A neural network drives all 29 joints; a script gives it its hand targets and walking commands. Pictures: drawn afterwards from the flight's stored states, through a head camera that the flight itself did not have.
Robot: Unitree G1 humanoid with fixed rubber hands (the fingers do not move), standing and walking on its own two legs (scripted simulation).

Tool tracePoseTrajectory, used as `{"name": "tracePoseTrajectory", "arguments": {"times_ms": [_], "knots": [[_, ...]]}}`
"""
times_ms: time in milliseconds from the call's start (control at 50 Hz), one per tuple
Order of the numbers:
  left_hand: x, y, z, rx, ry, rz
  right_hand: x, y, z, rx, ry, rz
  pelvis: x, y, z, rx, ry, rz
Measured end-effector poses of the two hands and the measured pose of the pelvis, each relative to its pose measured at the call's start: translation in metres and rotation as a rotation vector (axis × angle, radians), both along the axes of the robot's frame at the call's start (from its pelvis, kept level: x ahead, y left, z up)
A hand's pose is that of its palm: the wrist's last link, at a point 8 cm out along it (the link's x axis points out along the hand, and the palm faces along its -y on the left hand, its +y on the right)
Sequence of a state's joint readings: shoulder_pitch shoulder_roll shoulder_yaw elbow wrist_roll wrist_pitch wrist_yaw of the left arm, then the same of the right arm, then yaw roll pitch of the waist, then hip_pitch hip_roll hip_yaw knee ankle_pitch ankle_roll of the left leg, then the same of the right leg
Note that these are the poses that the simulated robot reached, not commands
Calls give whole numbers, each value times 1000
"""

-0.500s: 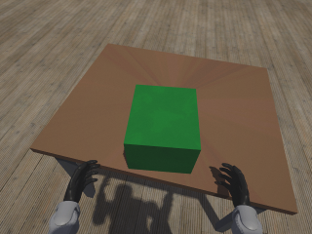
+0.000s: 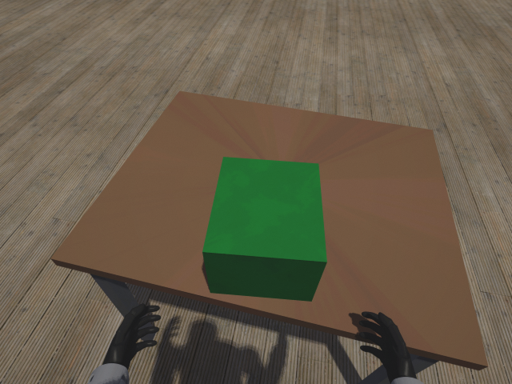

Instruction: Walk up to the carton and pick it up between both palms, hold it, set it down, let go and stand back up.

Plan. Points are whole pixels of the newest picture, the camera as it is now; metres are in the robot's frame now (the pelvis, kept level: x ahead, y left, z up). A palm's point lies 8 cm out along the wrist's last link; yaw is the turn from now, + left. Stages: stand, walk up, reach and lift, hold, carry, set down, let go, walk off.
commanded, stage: set down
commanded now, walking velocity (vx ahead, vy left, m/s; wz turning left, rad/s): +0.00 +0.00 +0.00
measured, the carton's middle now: (265, 226) +0.44 +0.00 -0.06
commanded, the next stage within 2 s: let go in 0.54 s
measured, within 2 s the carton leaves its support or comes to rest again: neither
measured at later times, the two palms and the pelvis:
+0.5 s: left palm (115, 382) +0.15 +0.23 -0.08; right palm (399, 368) +0.18 -0.21 -0.06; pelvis +0.00 +0.00 +0.00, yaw +0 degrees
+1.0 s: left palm (118, 381) +0.15 +0.23 -0.08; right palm (400, 368) +0.18 -0.21 -0.06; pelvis -0.01 +0.00 +0.00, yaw +0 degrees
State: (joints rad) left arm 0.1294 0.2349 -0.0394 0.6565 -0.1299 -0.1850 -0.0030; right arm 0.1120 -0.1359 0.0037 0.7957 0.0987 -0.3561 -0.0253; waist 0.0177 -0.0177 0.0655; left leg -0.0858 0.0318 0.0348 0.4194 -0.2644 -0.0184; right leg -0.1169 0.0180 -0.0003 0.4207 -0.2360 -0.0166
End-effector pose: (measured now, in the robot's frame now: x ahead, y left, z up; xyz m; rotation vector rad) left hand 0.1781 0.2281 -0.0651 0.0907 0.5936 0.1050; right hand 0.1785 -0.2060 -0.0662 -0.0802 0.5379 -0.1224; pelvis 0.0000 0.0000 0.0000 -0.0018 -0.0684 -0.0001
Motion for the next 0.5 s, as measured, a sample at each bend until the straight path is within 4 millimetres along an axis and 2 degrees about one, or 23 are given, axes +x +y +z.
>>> {"name": "tracePoseTrajectory", "arguments": {"times_ms": [500], "knots": [[-31,3,-15,44,230,8,-1,-1,4,-55,73,59,2,4,4,-6,-24,5]]}}
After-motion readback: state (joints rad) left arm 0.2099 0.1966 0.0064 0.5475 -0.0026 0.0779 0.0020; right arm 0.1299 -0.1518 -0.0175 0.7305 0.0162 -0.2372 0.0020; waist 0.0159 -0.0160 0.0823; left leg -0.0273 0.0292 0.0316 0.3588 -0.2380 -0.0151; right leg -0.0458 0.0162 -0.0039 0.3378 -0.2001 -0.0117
